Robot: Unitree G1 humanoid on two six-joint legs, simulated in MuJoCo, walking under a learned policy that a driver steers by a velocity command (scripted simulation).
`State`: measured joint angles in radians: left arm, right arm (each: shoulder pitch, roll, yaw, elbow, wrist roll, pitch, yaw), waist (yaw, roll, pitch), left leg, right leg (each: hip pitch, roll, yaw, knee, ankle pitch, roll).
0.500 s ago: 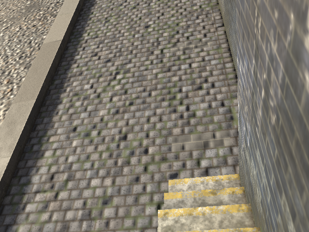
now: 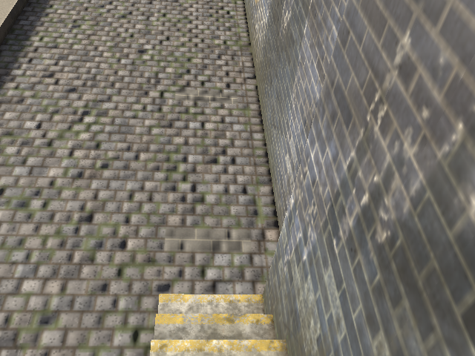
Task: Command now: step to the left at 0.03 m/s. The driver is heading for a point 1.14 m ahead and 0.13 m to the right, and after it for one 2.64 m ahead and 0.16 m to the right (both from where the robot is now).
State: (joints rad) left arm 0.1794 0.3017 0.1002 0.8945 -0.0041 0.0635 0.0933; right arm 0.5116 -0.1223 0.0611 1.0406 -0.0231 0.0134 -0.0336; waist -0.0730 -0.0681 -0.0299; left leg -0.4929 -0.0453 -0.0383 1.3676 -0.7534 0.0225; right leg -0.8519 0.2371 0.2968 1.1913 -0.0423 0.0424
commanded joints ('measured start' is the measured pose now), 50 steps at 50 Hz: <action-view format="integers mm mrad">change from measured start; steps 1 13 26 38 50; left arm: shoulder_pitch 166 -100 364 168 285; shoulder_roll -44 -28 81 -19 -87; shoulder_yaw -21 -53 -51 -170 -113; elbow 24 58 220 143 215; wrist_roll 26 23 -32 -33 -22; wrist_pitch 32 -34 -58 -86 -48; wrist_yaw -11 -60 -70 -42 -52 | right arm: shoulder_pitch -194 77 16 -130 -122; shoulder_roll -101 -119 -169 -114 -101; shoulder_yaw -14 -52 -86 -43 -34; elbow -66 12 -32 -12 -23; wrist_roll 41 -10 -9 -28 3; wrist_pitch -88 -128 -43 93 39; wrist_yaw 11 2 6 45 37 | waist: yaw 172 -101 59 11 79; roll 141 150 -207 -57 54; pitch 51 103 -42 219 102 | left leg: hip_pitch -97 391 -422 150 308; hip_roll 198 162 -69 41 135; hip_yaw -368 -57 28 -43 -157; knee -637 -633 368 -452 -966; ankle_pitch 734 832 36 569 559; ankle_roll -143 21 30 -66 11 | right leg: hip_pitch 140 205 1221 306 616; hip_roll -128 -258 -553 -459 -378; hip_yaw -13 -251 -283 -120 -204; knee -20 -629 -671 -909 -906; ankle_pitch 267 513 1163 -227 -213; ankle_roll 40 -28 -160 -22 -46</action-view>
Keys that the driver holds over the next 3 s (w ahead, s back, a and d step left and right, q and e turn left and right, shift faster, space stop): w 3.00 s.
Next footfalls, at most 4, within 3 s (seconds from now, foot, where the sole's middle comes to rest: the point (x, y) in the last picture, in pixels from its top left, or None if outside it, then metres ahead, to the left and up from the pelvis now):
0.46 right None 0.13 -0.12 -0.86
0.82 left None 0.16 0.11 -0.86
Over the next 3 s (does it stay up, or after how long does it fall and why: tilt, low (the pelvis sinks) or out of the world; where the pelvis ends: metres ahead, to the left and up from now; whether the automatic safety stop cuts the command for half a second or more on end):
stays up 0.11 0.01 -0.08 its command is cut before an obstacle from the start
